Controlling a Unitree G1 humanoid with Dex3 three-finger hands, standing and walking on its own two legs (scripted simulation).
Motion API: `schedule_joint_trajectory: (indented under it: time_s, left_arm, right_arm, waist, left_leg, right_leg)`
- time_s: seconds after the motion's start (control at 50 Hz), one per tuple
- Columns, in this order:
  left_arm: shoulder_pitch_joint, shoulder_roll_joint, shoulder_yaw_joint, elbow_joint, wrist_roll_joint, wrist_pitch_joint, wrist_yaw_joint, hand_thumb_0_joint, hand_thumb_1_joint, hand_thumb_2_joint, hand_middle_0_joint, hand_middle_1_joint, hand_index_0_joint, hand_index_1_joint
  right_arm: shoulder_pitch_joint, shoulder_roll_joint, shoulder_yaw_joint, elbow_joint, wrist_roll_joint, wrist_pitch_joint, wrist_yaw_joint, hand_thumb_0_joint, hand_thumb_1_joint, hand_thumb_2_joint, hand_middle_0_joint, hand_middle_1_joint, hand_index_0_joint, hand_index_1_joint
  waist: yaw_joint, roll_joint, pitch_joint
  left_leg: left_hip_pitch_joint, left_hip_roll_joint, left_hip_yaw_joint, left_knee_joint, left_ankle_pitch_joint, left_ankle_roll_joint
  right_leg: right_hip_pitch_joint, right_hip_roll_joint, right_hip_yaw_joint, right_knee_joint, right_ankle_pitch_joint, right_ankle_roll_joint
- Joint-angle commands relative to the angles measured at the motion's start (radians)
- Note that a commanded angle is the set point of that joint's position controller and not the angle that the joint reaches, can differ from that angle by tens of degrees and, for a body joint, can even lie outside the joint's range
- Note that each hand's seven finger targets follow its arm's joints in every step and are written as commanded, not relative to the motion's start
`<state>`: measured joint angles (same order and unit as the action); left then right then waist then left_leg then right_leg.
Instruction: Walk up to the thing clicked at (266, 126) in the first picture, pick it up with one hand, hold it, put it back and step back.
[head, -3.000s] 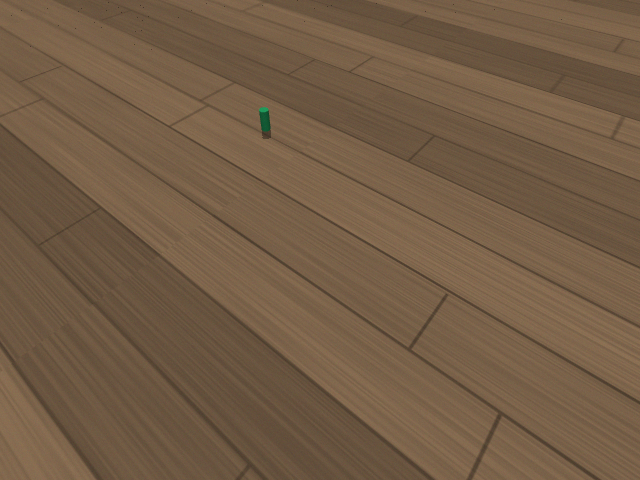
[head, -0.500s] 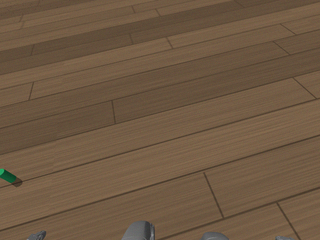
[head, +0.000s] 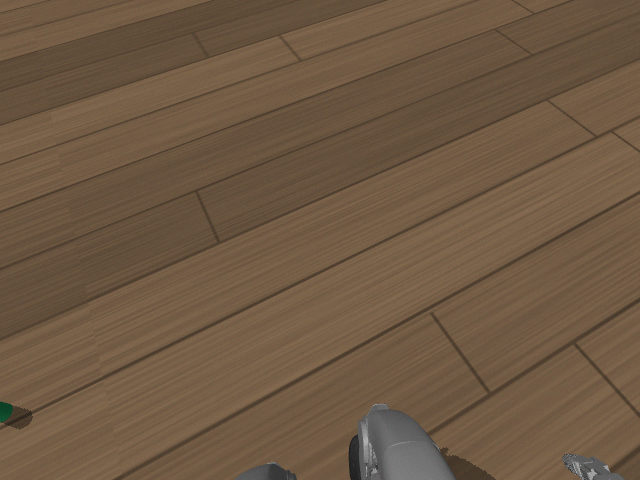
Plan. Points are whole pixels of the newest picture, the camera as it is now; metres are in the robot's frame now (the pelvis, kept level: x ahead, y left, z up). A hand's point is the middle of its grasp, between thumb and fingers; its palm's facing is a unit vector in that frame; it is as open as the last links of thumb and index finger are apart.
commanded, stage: walk up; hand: left
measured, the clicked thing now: out of the picture +0.42 +0.94 -0.69
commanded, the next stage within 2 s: none
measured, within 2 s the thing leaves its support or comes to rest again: neither
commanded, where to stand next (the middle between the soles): -0.03 +0.88 m, yaw -25 degrees
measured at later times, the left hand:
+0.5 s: hand out of the picture +0.11 +0.58 -0.13, palm faces -0.10 -0.74 -0.66, open 7.4 cm
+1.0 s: hand out of the picture +0.14 +0.72 -0.11, palm faces -0.19 -0.79 -0.58, open 7.4 cm
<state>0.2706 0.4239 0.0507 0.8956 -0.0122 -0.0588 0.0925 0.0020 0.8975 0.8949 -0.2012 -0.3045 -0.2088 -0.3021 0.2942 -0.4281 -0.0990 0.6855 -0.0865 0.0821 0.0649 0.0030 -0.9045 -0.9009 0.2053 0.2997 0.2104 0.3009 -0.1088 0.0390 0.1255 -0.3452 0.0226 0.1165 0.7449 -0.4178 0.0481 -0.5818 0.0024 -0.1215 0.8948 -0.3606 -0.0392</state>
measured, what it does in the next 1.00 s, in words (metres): steps to the left: right foot, then left foot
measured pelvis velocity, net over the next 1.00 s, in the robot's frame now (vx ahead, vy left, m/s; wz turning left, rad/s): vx -0.01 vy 0.44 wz -0.21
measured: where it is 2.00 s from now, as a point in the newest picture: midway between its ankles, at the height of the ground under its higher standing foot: outside the picture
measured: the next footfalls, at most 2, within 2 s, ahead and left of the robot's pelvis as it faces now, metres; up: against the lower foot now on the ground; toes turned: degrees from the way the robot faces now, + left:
right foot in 0.04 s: +0.13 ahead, -0.06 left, +0.00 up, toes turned -7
left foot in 0.42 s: +0.07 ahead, +0.37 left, +0.00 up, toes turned -5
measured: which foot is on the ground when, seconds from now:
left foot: down 0.00-0.04, up 0.06-0.40, down 0.42-0.78, up 0.80-1.00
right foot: up 0.00-0.02, down 0.04-0.46, up 0.48-0.76, down 0.78-1.00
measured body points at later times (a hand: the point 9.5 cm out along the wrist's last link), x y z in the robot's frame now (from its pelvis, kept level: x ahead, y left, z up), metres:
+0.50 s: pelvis +0.01 +0.24 -0.03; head +0.05 +0.21 +0.41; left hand +0.12 +0.62 -0.09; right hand +0.08 -0.12 -0.13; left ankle +0.03 +0.37 -0.71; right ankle +0.08 -0.01 -0.69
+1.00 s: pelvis -0.01 +0.44 -0.01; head +0.02 +0.40 +0.43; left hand +0.15 +0.76 -0.08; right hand +0.02 +0.10 -0.13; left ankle +0.03 +0.62 -0.63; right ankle +0.05 +0.25 -0.71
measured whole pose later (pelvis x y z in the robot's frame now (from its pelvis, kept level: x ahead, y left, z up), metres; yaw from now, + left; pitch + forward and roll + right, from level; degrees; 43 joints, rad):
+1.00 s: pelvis -0.01 +0.44 -0.01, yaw -12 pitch -2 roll -1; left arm 0.27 0.41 0.05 0.78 0.03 -0.06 0.10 0.00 0.89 0.89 -0.21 -0.31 -0.22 -0.30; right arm 0.26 -0.47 -0.10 0.64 -0.07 0.13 0.08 0.00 -0.91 -0.90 0.20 0.30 0.21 0.30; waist -0.02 0.11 0.13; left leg -0.58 0.06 -0.12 1.32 -0.42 0.00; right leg -0.49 -0.09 0.00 0.77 -0.25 -0.03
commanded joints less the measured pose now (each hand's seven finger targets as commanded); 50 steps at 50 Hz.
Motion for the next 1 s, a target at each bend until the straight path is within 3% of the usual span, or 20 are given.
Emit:
schedule_joint_trajectory:
  time_s: [0.0,0.02,0.04,0.08,0.2,0.34,0.38,0.4,0.42,0.44,0.48,0.54,0.6,0.68,0.74,0.76,0.8,0.82,0.88,0.98]
  left_arm:
    - [0.395,0.287,0.111,0.015,0.022,-0.014,0.04,0.0,0.9,0.9,-0.2,-0.3,-0.2,-0.3]
    - [0.4,0.355,0.134,-0.007,0.041,-0.016,0.05,0.0,0.9,0.9,-0.2,-0.3,-0.2,-0.3]
    - [0.315,0.362,0.127,-0.065,0.047,-0.013,0.056,0.0,0.9,0.9,-0.2,-0.3,-0.2,-0.3]
    - [0.151,0.365,0.121,-0.131,0.03,-0.015,0.058,0.0,0.9,0.9,-0.2,-0.3,-0.2,-0.3]
    - [0.049,0.337,0.132,-0.161,0.05,-0.025,0.028,0.0,0.9,0.9,-0.2,-0.3,-0.2,-0.3]
    - [0.085,0.412,0.157,-0.158,0.069,-0.02,0.014,0.0,0.9,0.9,-0.2,-0.3,-0.2,-0.3]
    - [0.064,0.406,0.148,-0.159,0.06,-0.014,0.01,0.0,0.9,0.9,-0.2,-0.3,-0.2,-0.3]
    - [0.022,0.374,0.133,-0.172,0.057,-0.009,0.012,0.0,0.9,0.9,-0.2,-0.3,-0.2,-0.3]
    - [0.03,0.287,0.106,-0.168,0.049,-0.002,0.017,0.0,0.9,0.9,-0.2,-0.3,-0.2,-0.3]
    - [0.041,0.179,0.072,-0.174,0.038,0.001,0.03,0.0,0.9,0.9,-0.2,-0.3,-0.2,-0.3]
    - [-0.018,0.273,0.069,-0.153,0.036,-0.005,0.061,0.0,0.9,0.9,-0.2,-0.3,-0.2,-0.3]
    - [0.093,0.288,0.087,-0.072,-0.005,0.001,0.039,0.0,0.9,0.9,-0.2,-0.3,-0.2,-0.3]
    - [0.117,0.242,0.069,-0.083,-0.01,0.006,0.028,0.0,0.9,0.9,-0.2,-0.3,-0.2,-0.3]
    - [0.161,0.222,0.067,-0.101,-0.011,0.008,0.028,0.0,0.9,0.9,-0.2,-0.3,-0.2,-0.3]
    - [0.336,0.273,0.093,-0.063,0.015,0.0,0.045,0.0,0.9,0.9,-0.2,-0.3,-0.2,-0.3]
    - [0.332,0.332,0.113,-0.084,0.032,0.0,0.05,0.0,0.9,0.9,-0.2,-0.3,-0.2,-0.3]
    - [0.133,0.363,0.118,-0.169,0.031,0.001,0.06,0.0,0.9,0.9,-0.2,-0.3,-0.2,-0.3]
    - [0.063,0.353,0.115,-0.188,0.022,-0.009,0.066,0.0,0.9,0.9,-0.2,-0.3,-0.2,-0.3]
    - [0.035,0.303,0.095,-0.186,0.028,-0.02,0.053,0.0,0.9,0.9,-0.2,-0.3,-0.2,-0.3]
    - [0.018,0.358,0.127,-0.167,0.059,-0.008,0.023,0.0,0.9,0.9,-0.2,-0.3,-0.2,-0.3]
  right_arm:
    - [-0.173,-0.146,-0.047,-0.176,0.019,-0.026,-0.006,0.0,-0.9,-0.9,0.2,0.3,0.2,0.3]
    - [-0.091,-0.111,-0.029,-0.177,0.025,-0.022,-0.003,0.0,-0.9,-0.9,0.2,0.3,0.2,0.3]
    - [-0.007,-0.152,-0.034,-0.152,0.022,-0.006,-0.01,0.0,-0.9,-0.9,0.2,0.3,0.2,0.3]
    - [0.008,-0.239,-0.073,-0.13,0.015,0.014,-0.021,0.0,-0.9,-0.9,0.2,0.3,0.2,0.3]
    - [0.011,-0.235,-0.074,-0.079,0.0,0.015,0.023,0.0,-0.9,-0.9,0.2,0.3,0.2,0.3]
    - [-0.045,-0.223,-0.077,-0.102,0.014,0.011,0.041,0.0,-0.9,-0.9,0.2,0.3,0.2,0.3]
    - [0.03,-0.219,-0.085,-0.077,0.017,0.0,0.034,0.0,-0.9,-0.9,0.2,0.3,0.2,0.3]
    - [0.135,-0.23,-0.096,-0.045,0.01,-0.008,0.026,0.0,-0.9,-0.9,0.2,0.3,0.2,0.3]
    - [0.188,-0.255,-0.109,-0.029,-0.006,-0.021,0.015,0.0,-0.9,-0.9,0.2,0.3,0.2,0.3]
    - [0.159,-0.356,-0.123,-0.058,-0.025,-0.029,0.0,0.0,-0.9,-0.9,0.2,0.3,0.2,0.3]
    - [-0.027,-0.42,-0.127,-0.1,0.013,-0.033,-0.02,0.0,-0.9,-0.9,0.2,0.3,0.2,0.3]
    - [-0.064,-0.239,-0.086,-0.122,-0.002,-0.042,-0.034,0.0,-0.9,-0.9,0.2,0.3,0.2,0.3]
    - [-0.032,-0.238,-0.084,-0.12,0.004,-0.043,-0.034,0.0,-0.9,-0.9,0.2,0.3,0.2,0.3]
    - [-0.021,-0.192,-0.068,-0.161,-0.005,-0.023,-0.034,0.0,-0.9,-0.9,0.2,0.3,0.2,0.3]
    - [-0.098,-0.146,-0.05,-0.2,0.021,-0.01,-0.023,0.0,-0.9,-0.9,0.2,0.3,0.2,0.3]
    - [-0.032,-0.117,-0.042,-0.199,0.029,-0.012,-0.022,0.0,-0.9,-0.9,0.2,0.3,0.2,0.3]
    - [0.079,-0.225,-0.08,-0.172,0.008,0.014,-0.041,0.0,-0.9,-0.9,0.2,0.3,0.2,0.3]
    - [0.047,-0.256,-0.089,-0.16,0.006,0.017,-0.046,0.0,-0.9,-0.9,0.2,0.3,0.2,0.3]
    - [-0.011,-0.244,-0.092,-0.132,0.014,0.008,-0.014,0.0,-0.9,-0.9,0.2,0.3,0.2,0.3]
    - [0.005,-0.193,-0.072,-0.116,0.021,0.02,0.02,0.0,-0.9,-0.9,0.2,0.3,0.2,0.3]
  waist:
    - [0.213,-0.012,-0.247]
    - [0.193,-0.203,-0.262]
    - [0.138,-0.118,-0.288]
    - [0.098,-0.057,-0.185]
    - [0.057,-0.142,-0.097]
    - [0.11,-0.252,-0.117]
    - [0.073,-0.233,-0.166]
    - [0.008,-0.162,-0.204]
    - [-0.043,0.028,-0.19]
    - [-0.036,0.339,-0.125]
    - [0.0,0.314,-0.073]
    - [0.053,0.101,-0.058]
    - [0.039,0.218,-0.138]
    - [0.054,0.206,-0.151]
    - [0.184,0.026,-0.209]
    - [0.177,-0.167,-0.234]
    - [0.094,-0.078,-0.218]
    - [0.088,-0.038,-0.169]
    - [0.07,-0.01,-0.094]
    - [0.089,-0.212,-0.089]
  left_leg:
    - [-0.213,0.081,-0.094,0.197,0.446,0.054]
    - [-0.446,-0.017,-0.1,0.354,-0.087,0.002]
    - [-0.461,0.023,-0.225,0.484,-0.139,-0.032]
    - [-0.432,0.038,-0.267,0.628,-0.14,-0.047]
    - [-0.232,0.07,-0.229,0.543,0.018,-0.046]
    - [-0.131,0.057,-0.125,0.245,-0.097,-0.033]
    - [-0.034,0.026,-0.091,0.091,-0.079,-0.02]
    - [0.097,0.012,-0.098,-0.037,-0.031,-0.006]
    - [0.159,0.009,-0.163,-0.212,-0.07,-0.006]
    - [0.128,0.239,-0.538,-0.353,-0.015,0.018]
    - [-0.042,0.364,-0.75,-0.419,0.002,0.192]
    - [0.073,0.166,-0.353,-0.217,0.458,0.049]
    - [0.215,0.173,-0.319,-0.164,0.661,0.093]
    - [0.144,0.175,-0.26,-0.132,0.665,0.094]
    - [-0.125,0.056,-0.133,0.14,0.518,-0.035]
    - [-0.388,-0.013,-0.129,0.343,0.003,-0.094]
    - [-0.413,0.045,-0.307,0.69,-0.214,-0.124]
    - [-0.402,0.08,-0.342,0.765,-0.157,-0.114]
    - [-0.256,0.037,-0.282,0.686,-0.009,-0.054]
    - [-0.19,0.042,-0.146,0.414,-0.013,-0.044]
  right_leg:
    - [0.593,-0.077,0.151,-0.365,0.28,-0.032]
    - [0.74,-0.259,0.459,-0.426,0.257,-0.091]
    - [0.678,-0.411,0.701,-0.508,0.015,-0.152]
    - [0.421,-0.478,0.775,-0.592,-0.171,-0.251]
    - [0.07,-0.261,0.382,-0.483,-0.165,-0.165]
    - [0.04,-0.234,0.371,-0.421,-0.159,-0.165]
    - [0.039,-0.233,0.359,-0.349,-0.082,-0.152]
    - [-0.026,-0.197,0.315,-0.217,-0.073,-0.109]
    - [-0.117,-0.065,0.221,0.028,-0.109,-0.062]
    - [-0.341,0.133,0.092,0.305,-0.33,0.005]
    - [-0.275,0.023,0.188,0.404,-0.248,-0.036]
    - [-0.226,0.022,0.208,0.345,-0.1,-0.01]
    - [-0.134,0.007,0.116,0.188,-0.085,0.009]
    - [0.073,-0.018,0.084,-0.052,-0.003,-0.001]
    - [0.52,-0.069,0.149,-0.411,0.284,-0.059]
    - [0.694,-0.279,0.473,-0.403,0.347,-0.149]
    - [0.472,-0.596,0.833,-0.495,0.158,-0.372]
    - [0.362,-0.596,0.826,-0.542,0.048,-0.385]
    - [0.126,-0.345,0.483,-0.484,-0.061,-0.225]
    - [0.086,-0.182,0.28,-0.402,-0.156,-0.138]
